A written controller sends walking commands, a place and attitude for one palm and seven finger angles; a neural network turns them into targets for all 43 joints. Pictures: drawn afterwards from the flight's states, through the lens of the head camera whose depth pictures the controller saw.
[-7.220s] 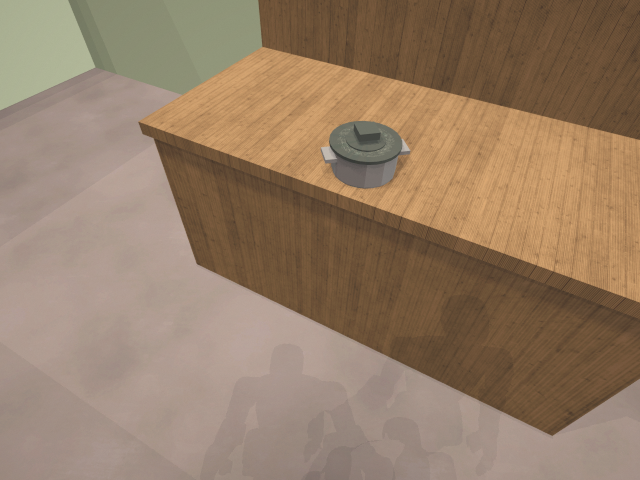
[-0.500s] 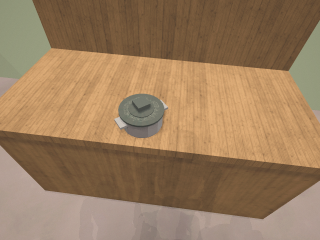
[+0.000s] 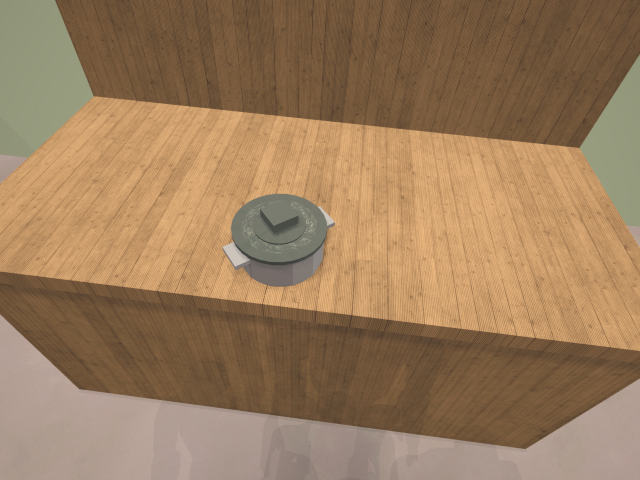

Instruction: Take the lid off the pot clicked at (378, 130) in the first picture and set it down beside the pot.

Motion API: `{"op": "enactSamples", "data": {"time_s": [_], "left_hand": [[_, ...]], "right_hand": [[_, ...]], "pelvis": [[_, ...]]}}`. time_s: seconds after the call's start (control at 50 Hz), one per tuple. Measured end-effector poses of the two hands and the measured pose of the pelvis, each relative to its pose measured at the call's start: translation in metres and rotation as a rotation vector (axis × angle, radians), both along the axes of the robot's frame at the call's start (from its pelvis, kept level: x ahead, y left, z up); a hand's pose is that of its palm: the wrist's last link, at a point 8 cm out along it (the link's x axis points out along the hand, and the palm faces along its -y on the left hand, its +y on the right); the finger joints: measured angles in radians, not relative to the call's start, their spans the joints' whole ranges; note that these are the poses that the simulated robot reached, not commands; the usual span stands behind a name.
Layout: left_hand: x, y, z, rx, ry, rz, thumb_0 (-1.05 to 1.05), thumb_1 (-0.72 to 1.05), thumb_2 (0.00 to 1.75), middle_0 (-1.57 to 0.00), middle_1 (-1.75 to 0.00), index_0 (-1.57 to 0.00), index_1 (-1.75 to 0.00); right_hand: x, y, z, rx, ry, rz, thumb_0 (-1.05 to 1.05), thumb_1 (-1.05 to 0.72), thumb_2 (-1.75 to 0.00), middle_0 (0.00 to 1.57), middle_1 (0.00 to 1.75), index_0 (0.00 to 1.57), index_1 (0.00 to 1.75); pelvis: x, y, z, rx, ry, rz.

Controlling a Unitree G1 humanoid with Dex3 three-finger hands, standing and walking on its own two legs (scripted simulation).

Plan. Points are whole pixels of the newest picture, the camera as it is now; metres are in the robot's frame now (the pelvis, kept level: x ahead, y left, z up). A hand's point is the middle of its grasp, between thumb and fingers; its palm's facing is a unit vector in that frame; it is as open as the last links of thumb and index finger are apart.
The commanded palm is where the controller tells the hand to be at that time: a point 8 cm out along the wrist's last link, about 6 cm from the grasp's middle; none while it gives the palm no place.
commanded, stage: shuffle to correct the standing spot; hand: left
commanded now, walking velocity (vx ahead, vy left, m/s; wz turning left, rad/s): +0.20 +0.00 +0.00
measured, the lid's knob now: (279, 215) +0.53 +0.11 +0.01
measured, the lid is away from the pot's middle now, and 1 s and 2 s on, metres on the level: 0.00 0.00 0.00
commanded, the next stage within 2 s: come to a stop and stand still in 0.12 s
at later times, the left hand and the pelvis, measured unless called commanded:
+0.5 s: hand out of the picture +0.13 +0.14 -0.17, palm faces +0.04 -0.97 -0.23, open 7.2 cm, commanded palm none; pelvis +0.08 -0.04 +0.00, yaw +0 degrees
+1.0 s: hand out of the picture +0.06 +0.16 -0.17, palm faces +0.03 -0.98 -0.19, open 7.4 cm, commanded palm none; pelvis +0.08 -0.01 +0.01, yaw -1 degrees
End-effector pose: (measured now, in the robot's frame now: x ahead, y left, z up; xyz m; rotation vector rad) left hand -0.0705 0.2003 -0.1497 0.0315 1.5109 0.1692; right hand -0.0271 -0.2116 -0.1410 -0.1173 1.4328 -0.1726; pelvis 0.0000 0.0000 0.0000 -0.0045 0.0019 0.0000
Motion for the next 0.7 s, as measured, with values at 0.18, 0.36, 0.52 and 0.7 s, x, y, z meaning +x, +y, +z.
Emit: {"op": "enactSamples", "data": {"time_s": [0.18, 0.36, 0.52, 0.7], "left_hand": [[0.079, 0.008, 0.005, 0.034, -0.049, -0.091, 0.01, 0.91, 0.9, -0.2, -0.3, -0.19, -0.3], [0.186, 0.007, 0.011, 0.15, -0.269, -0.102, 0.02, 0.94, 0.9, -0.2, -0.3, -0.19, -0.3], [0.193, -0.012, 0.007, 0.117, -0.23, -0.095, 0.0, 0.95, 0.9, -0.21, -0.3, -0.2, -0.3], [0.178, 0.0, 0.004, 0.097, -0.207, -0.074, 0.0, 0.92, 0.9, -0.21, -0.3, -0.2, -0.3]], "right_hand": [[0.006, 0.01, 0.0, 0.029, 0.007, -0.056, 0.0, -0.91, -0.9, 0.2, 0.3, 0.19, 0.3], [0.021, -0.014, -0.019, 0.077, 0.13, -0.054, 0.01, -0.91, -0.9, 0.2, 0.3, 0.2, 0.3], [0.103, -0.045, -0.006, -0.005, -0.031, -0.039, 0.01, -0.91, -0.9, 0.2, 0.3, 0.19, 0.3], [0.151, -0.045, 0.005, -0.04, -0.167, 0.027, 0.01, -0.92, -0.9, 0.2, 0.3, 0.19, 0.3]], "pelvis": [[0.03, -0.003, 0.002, 0.021, 0.01, -0.028], [0.072, -0.035, -0.011, 0.019, -0.01, -0.006], [0.082, -0.041, -0.002, 0.022, -0.02, -0.006], [0.077, -0.029, -0.001, 0.016, -0.035, -0.018]]}}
